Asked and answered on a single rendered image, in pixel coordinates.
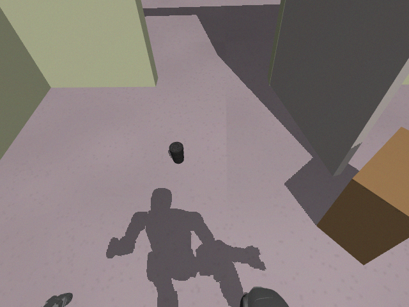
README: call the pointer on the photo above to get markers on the left robot hand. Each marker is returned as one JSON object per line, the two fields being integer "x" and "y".
{"x": 59, "y": 301}

